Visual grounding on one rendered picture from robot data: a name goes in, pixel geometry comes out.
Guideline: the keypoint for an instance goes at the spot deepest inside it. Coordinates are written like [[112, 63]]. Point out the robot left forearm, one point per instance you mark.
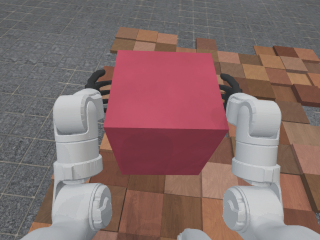
[[75, 120]]

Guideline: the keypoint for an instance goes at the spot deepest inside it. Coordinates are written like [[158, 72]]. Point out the right robot hand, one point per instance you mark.
[[229, 90]]

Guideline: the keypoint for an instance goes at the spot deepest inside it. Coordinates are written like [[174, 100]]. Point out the right robot thigh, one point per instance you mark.
[[193, 234]]

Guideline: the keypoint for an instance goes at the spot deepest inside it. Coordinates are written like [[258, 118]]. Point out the robot left upper arm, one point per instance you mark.
[[79, 212]]

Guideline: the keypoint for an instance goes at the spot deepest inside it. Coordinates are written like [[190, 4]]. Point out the carton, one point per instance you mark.
[[165, 114]]

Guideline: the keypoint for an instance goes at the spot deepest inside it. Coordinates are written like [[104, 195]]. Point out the robot right forearm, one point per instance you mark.
[[257, 138]]

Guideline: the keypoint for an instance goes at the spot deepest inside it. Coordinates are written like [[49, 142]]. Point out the robot right upper arm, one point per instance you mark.
[[255, 213]]

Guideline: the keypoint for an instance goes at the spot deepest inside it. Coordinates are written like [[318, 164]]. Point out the left robot hand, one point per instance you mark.
[[92, 84]]

